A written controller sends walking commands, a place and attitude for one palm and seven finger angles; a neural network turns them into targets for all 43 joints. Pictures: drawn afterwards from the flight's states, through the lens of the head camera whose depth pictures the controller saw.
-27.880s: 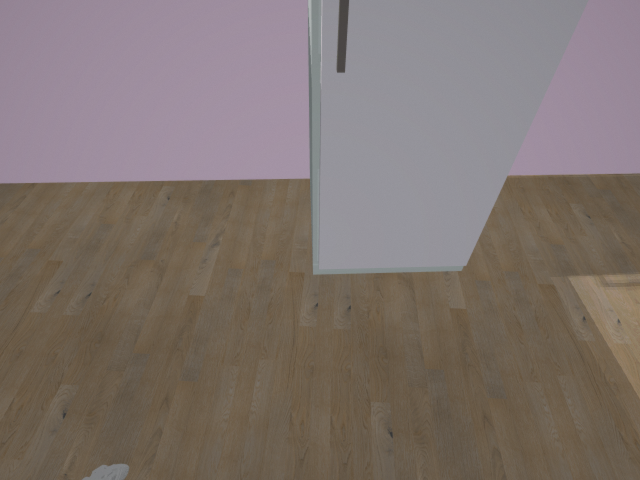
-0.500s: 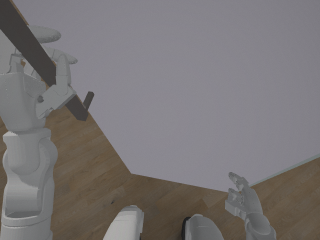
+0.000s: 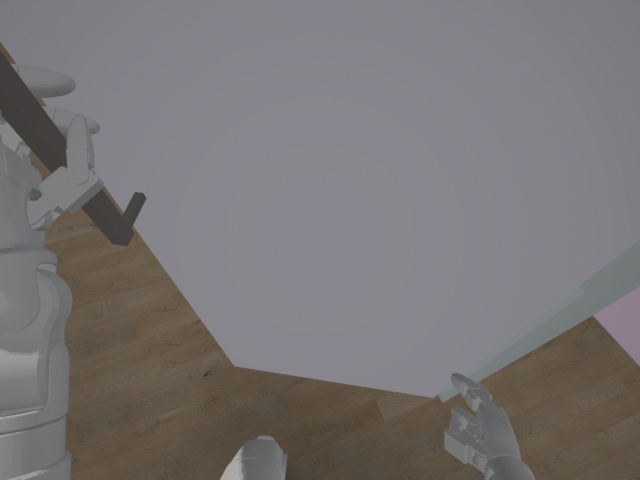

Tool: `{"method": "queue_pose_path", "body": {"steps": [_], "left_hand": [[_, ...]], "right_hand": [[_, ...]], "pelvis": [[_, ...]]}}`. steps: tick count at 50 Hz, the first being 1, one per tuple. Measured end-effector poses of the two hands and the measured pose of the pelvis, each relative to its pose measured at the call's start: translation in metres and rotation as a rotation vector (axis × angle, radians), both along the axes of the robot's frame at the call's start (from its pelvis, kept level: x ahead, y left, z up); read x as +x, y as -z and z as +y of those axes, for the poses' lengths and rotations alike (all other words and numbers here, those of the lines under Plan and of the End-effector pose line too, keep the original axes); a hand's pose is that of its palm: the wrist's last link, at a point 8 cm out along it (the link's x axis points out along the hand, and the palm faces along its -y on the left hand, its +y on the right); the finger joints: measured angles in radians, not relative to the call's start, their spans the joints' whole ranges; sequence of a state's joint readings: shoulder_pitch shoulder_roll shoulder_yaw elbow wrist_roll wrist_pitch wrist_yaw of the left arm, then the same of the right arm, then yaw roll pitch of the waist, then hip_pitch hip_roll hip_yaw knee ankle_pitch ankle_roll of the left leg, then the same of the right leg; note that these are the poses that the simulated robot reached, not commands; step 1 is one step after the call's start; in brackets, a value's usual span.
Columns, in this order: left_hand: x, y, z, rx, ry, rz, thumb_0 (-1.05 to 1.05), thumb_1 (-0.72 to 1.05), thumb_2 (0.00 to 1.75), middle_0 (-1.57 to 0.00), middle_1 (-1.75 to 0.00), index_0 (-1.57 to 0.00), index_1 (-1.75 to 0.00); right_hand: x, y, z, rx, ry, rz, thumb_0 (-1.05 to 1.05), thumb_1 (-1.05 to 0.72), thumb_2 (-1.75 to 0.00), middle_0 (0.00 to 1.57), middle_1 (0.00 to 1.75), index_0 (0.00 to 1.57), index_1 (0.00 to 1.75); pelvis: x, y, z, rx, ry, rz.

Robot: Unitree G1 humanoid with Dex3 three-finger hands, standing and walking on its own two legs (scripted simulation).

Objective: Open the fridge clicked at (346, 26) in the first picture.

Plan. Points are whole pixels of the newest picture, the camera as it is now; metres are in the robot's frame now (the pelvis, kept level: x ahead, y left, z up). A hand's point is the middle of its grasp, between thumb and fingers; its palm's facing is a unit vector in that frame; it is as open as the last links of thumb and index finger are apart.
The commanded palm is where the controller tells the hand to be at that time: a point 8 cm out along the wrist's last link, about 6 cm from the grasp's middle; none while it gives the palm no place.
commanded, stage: walk backward, drawing the door open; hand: left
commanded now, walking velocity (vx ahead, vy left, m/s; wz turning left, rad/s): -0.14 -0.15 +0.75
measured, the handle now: (44, 101) +0.36 +0.24 +0.27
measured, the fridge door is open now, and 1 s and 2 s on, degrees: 55 74 69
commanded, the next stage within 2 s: stop walking and hold the door back in 0.42 s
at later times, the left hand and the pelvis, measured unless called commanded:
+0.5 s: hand (21, 350) +0.18 +0.20 +0.23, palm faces +0.52 -0.83 -0.22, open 6.1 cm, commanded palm +0.12 +0.24 +0.23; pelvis -0.11 -0.08 -0.01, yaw +10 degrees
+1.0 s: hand (7, 391) +0.16 +0.19 +0.23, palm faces +0.47 -0.85 -0.21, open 5.7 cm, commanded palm +0.13 +0.25 +0.21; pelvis -0.20 -0.10 +0.00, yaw +16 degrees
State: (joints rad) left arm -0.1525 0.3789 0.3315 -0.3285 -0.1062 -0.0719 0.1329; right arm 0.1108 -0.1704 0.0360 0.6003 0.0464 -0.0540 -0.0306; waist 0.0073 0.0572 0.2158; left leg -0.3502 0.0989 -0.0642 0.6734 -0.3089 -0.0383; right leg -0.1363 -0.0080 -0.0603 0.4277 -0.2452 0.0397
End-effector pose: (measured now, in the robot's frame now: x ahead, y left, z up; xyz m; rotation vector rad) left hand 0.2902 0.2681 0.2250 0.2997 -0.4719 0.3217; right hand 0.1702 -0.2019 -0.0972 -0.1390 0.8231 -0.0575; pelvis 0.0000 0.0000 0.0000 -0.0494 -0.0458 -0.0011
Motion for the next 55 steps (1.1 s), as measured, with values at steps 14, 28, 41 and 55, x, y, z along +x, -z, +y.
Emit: {"method": "queue_pose_path", "body": {"steps": [14,28,41,55], "left_hand": [[-0.081,0.002,-0.005,0.014,-0.03,-0.05,-0.09,0.61,0.84,-0.47,-1.48,-0.35,-1.34],[-0.174,-0.002,-0.036,0.016,-0.192,-0.008,-0.06,0.64,0.81,-0.46,-1.43,-0.36,-1.37],[-0.189,-0.004,-0.037,-0.014,-0.138,-0.012,-0.06,0.59,0.8,-0.44,-1.46,-0.42,-1.37],[-0.17,-0.014,-0.036,-0.092,-0.142,0.193,-0.05,0.68,0.82,-0.45,-1.41,-0.42,-1.4]], "right_hand": [[-0.044,-0.021,-0.056,-0.169,-0.013,-0.027,0.01,-0.91,-0.9,0.2,0.3,0.2,0.3],[-0.085,-0.001,-0.059,-0.025,-0.177,-0.042,0.01,-0.91,-0.9,0.21,0.3,0.21,0.3],[-0.14,-0.026,-0.106,-0.22,-0.148,-0.043,0.01,-0.91,-0.9,0.21,0.3,0.2,0.3],[-0.213,0.01,-0.1,-0.11,-0.167,0.093,0.01,-0.91,-0.9,0.21,0.3,0.21,0.3]], "pelvis": [[-0.058,0.002,-0.025,0.048,-0.134,-0.005],[-0.123,0.003,-0.087,0.047,-0.185,-0.039],[-0.179,0.002,-0.091,0.107,-0.24,0.001],[-0.212,0.001,-0.104,0.056,-0.269,-0.009]]}}
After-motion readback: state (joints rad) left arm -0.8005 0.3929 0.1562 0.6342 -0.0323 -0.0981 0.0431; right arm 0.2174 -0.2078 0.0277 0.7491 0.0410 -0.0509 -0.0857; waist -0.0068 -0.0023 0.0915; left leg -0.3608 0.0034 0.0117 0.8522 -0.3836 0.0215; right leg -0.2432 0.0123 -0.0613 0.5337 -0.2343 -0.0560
